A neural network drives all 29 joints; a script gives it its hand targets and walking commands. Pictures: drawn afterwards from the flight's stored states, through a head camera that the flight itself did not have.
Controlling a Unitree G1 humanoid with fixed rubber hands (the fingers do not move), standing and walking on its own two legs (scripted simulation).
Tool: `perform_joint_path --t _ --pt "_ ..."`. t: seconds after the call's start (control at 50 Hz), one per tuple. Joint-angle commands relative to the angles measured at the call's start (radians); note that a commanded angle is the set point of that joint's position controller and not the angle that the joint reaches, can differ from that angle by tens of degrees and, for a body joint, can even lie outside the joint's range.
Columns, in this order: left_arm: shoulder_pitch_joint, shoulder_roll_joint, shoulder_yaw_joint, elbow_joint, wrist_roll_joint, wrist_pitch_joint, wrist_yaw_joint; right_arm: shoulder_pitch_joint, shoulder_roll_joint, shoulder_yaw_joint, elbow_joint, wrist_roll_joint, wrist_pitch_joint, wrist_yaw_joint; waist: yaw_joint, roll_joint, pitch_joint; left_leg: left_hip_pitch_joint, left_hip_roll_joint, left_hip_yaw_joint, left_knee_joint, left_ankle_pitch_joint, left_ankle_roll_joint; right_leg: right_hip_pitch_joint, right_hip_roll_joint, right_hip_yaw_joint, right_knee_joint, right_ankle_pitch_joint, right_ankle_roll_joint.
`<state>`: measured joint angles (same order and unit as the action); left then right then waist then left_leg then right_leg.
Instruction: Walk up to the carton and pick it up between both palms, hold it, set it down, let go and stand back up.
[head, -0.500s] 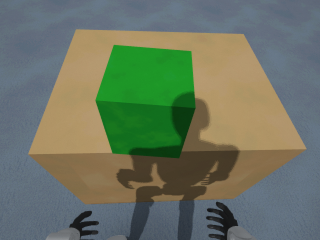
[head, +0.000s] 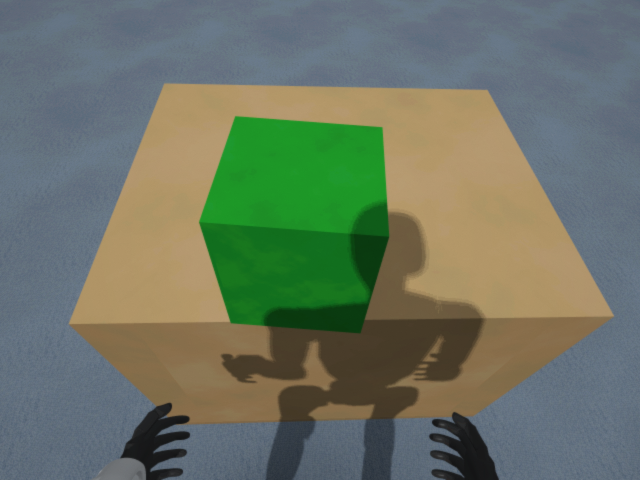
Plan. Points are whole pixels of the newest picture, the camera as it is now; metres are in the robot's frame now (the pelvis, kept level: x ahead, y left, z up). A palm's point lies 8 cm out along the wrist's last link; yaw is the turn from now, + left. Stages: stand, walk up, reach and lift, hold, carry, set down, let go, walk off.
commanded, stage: reach and lift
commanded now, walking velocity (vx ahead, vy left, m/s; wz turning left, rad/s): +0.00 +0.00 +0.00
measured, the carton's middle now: (301, 231) +0.45 +0.05 +0.02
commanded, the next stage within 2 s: none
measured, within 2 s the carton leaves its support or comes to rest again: neither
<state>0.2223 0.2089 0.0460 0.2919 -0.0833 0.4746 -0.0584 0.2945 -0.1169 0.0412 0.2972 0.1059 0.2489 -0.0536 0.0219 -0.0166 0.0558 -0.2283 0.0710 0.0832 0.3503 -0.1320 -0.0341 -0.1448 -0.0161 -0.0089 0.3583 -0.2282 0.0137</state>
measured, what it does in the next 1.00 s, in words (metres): stands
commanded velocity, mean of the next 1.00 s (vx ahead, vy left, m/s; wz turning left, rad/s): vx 0.00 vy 0.00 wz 0.00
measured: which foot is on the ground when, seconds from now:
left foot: down 0.00-1.00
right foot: down 0.00-1.00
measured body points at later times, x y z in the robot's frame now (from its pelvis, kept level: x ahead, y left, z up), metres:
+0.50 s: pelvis +0.01 +0.01 +0.00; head +0.02 +0.01 +0.45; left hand +0.16 +0.24 -0.06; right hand +0.17 -0.19 -0.05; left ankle +0.03 +0.14 -0.75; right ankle -0.03 -0.13 -0.75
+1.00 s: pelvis +0.02 +0.01 +0.00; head +0.03 +0.01 +0.45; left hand +0.21 +0.25 -0.01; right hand +0.23 -0.18 -0.01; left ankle +0.03 +0.14 -0.75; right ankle -0.03 -0.13 -0.75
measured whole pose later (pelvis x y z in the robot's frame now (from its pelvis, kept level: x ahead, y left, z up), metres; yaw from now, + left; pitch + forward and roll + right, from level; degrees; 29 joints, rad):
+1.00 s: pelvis +0.02 +0.01 +0.00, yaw +0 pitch -1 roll +0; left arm 0.27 0.30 -0.02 0.19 -0.23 0.00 -0.04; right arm 0.32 -0.09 0.02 0.18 0.15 -0.07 -0.10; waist 0.06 -0.01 0.03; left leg -0.14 0.05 0.07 0.34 -0.16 -0.03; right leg -0.05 -0.03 0.00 0.31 -0.24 0.02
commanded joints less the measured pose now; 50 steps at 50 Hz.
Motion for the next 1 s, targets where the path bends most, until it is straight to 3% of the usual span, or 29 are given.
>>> perform_joint_path --t 0.0,0.26,0.28,0.3,0.46,0.68,0.98 --pt "-0.058 0.139 0.052 -0.164 -0.006 -0.086 0.015 -0.021 -0.036 -0.029 -0.183 -0.01 -0.061 -0.006 0.013 0.047 -0.125 0.305 -0.073 0.023 0.016 0.121 -0.014 -0.231 0.025 -0.049 -0.117 0.071 0.007" --pt "0.068 0.135 0.004 -0.226 -0.064 -0.251 0.038 0.07 -0.038 -0.05 -0.227 -0.005 -0.189 -0.015 0.014 0.047 -0.117 0.355 -0.07 -0.008 0.006 0.267 -0.028 -0.187 0.043 -0.039 -0.144 0.112 -0.013" --pt "0.044 0.104 -0.01 -0.202 -0.057 -0.253 0.034 0.049 -0.036 -0.065 -0.178 -0.009 -0.187 -0.011 -0.004 0.06 -0.1 0.368 -0.059 -0.003 -0.002 0.244 -0.031 -0.213 0.061 -0.045 -0.152 0.062 -0.004" --pt "0.044 0.118 -0.004 -0.223 -0.06 -0.265 0.033 0.041 -0.039 -0.063 -0.2 -0.01 -0.198 -0.01 0.014 0.057 -0.105 0.351 -0.061 -0.004 -0.003 0.24 -0.029 -0.201 0.059 -0.043 -0.156 0.054 -0.005" --pt "0.071 0.145 0.002 -0.225 -0.072 -0.373 0.035 0.074 -0.025 -0.045 -0.23 0.0 -0.27 -0.013 0.02 0.044 -0.1 0.356 -0.07 -0.005 -0.008 0.248 -0.018 -0.177 0.042 -0.015 -0.168 0.055 -0.009" --pt "0.013 0.181 -0.005 -0.265 -0.117 -0.443 0.031 0.028 -0.01 -0.042 -0.304 0.009 -0.303 -0.033 0.033 0.042 -0.093 0.321 -0.069 -0.008 -0.01 0.178 -0.007 -0.165 0.022 0.008 -0.159 0.017 -0.011" --pt "-0.047 0.202 -0.008 -0.277 -0.147 -0.543 0.013 -0.048 -0.041 -0.044 -0.305 0.048 -0.381 -0.055 0.036 0.049 -0.13 0.357 -0.072 -0.04 0.025 0.321 -0.019 -0.108 0.03 0.015 -0.137 0.125 -0.01"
